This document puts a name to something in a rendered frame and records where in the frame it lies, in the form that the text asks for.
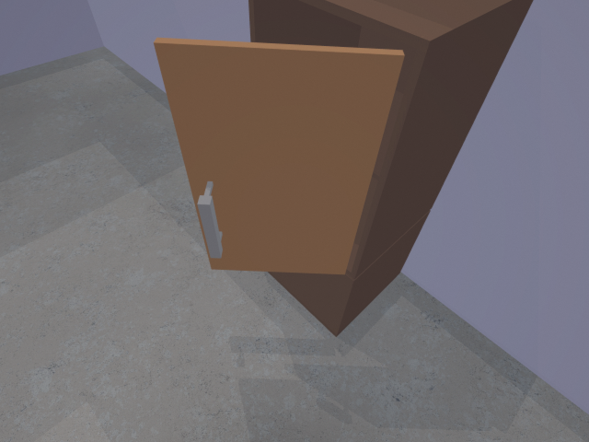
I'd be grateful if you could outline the cupboard door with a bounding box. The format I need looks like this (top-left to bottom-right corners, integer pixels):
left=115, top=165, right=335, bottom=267
left=154, top=38, right=405, bottom=274

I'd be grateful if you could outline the handle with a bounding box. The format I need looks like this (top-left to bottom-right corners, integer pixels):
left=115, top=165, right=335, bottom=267
left=197, top=181, right=223, bottom=259

